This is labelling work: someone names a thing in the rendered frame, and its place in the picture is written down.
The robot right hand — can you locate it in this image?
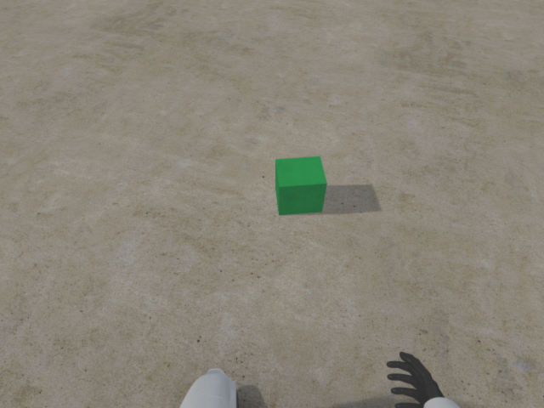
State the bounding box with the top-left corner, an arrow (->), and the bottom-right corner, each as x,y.
387,352 -> 444,408

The left robot thigh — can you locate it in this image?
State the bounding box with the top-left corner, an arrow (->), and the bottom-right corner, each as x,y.
179,373 -> 236,408

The left robot shin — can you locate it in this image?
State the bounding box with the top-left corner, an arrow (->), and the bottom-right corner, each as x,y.
207,369 -> 226,376

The carton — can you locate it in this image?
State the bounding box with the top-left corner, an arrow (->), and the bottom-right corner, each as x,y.
275,156 -> 327,215

